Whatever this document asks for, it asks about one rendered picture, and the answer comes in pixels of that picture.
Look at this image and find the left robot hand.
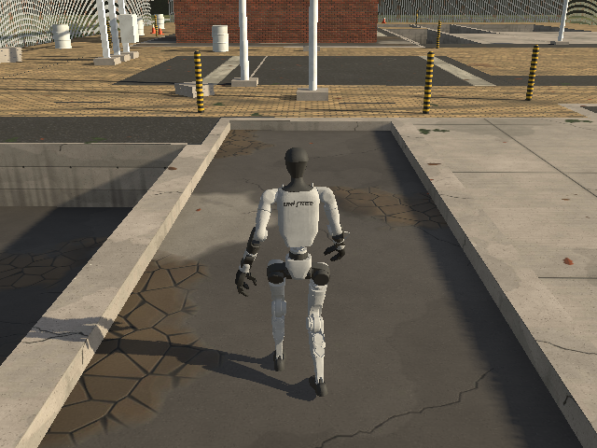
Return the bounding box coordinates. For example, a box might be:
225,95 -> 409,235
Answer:
235,270 -> 257,297

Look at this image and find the right robot hand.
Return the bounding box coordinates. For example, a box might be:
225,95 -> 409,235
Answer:
324,245 -> 345,261

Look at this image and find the robot left foot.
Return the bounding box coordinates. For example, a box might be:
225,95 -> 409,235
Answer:
273,349 -> 286,371

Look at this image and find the robot left forearm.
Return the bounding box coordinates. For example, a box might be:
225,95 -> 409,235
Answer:
239,227 -> 261,273

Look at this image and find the right robot upper arm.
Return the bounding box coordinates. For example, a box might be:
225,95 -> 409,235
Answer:
316,187 -> 342,236

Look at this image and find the robot head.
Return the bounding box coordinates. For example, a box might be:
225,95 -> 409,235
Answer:
282,147 -> 313,192

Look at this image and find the left robot upper arm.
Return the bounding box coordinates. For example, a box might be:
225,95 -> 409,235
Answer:
253,189 -> 278,242

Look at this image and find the robot right forearm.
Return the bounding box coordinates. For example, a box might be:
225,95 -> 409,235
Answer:
332,223 -> 345,250

